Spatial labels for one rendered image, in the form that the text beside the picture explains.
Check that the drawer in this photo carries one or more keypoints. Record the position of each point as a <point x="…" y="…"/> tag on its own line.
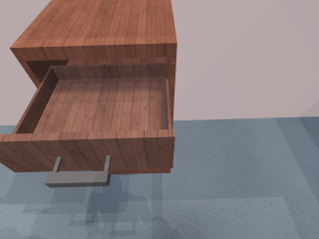
<point x="85" y="112"/>

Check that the handle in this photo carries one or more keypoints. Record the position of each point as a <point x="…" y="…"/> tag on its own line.
<point x="56" y="179"/>

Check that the cabinet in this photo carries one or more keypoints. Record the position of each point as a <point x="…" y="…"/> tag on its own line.
<point x="101" y="32"/>

